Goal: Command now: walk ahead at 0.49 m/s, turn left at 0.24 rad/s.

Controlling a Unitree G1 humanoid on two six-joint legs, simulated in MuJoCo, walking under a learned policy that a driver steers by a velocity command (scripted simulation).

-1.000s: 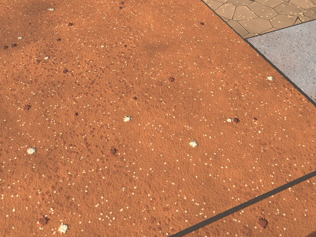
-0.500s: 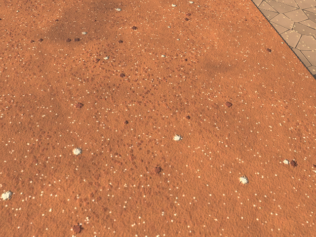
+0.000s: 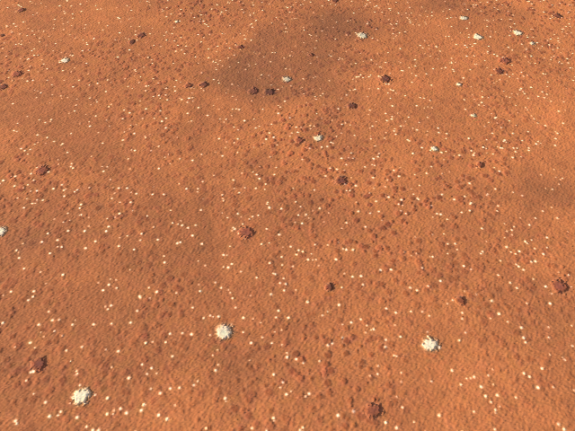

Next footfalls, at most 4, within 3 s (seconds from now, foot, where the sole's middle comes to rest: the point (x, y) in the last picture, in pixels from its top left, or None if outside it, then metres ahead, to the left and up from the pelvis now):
0.34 left None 0.35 0.16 -0.77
0.90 right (360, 382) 0.59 -0.13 -0.77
1.40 left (340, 261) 0.94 -0.10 -0.77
1.86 right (454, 243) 1.00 -0.43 -0.77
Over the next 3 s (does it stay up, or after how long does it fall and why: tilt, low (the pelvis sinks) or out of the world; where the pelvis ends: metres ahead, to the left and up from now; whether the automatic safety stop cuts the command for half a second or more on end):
stays up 0.97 -0.27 0.01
